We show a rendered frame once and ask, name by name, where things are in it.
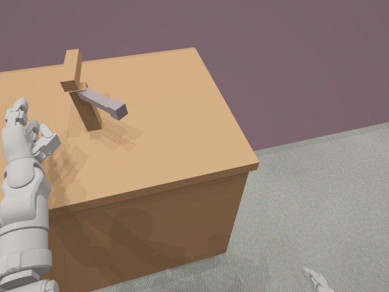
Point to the left robot hand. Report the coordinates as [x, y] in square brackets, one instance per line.
[19, 142]

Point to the right robot hand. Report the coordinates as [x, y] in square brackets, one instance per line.
[317, 281]

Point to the tap lever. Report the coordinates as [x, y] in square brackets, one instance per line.
[116, 109]

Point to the robot left forearm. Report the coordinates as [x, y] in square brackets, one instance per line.
[24, 224]

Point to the left robot upper arm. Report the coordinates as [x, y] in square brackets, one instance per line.
[39, 286]

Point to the counter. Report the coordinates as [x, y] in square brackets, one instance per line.
[157, 189]

